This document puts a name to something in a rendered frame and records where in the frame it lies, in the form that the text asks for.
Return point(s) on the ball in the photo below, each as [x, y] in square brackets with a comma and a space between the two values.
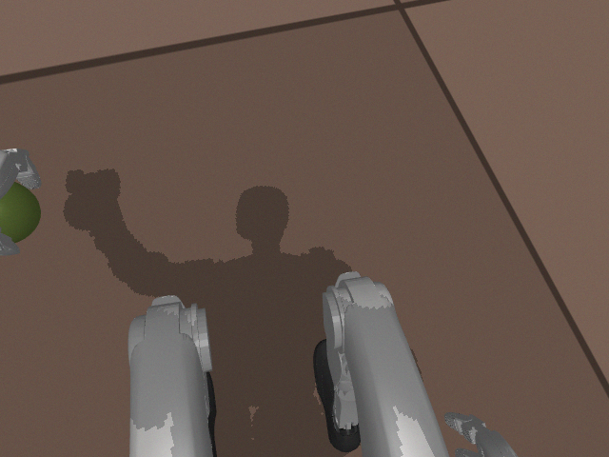
[20, 213]

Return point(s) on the right robot hand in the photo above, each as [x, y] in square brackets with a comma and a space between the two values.
[489, 443]

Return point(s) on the left robot hand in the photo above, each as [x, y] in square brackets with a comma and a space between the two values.
[15, 164]

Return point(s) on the right robot foot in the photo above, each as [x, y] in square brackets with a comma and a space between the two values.
[341, 439]

